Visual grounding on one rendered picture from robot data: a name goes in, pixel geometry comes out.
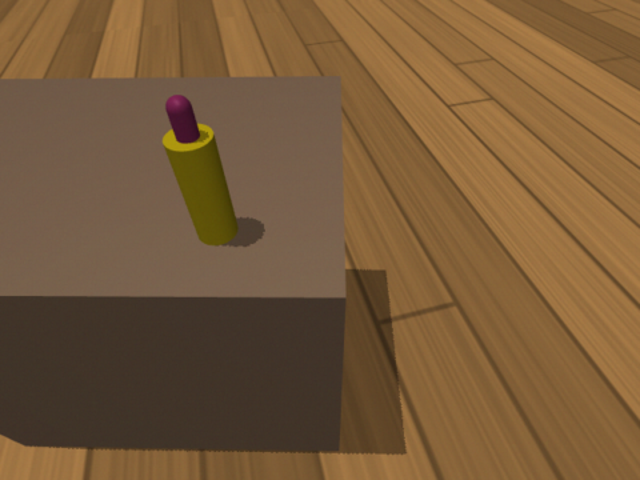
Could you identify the bottle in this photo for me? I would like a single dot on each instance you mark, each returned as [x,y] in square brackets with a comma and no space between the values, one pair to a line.
[195,160]

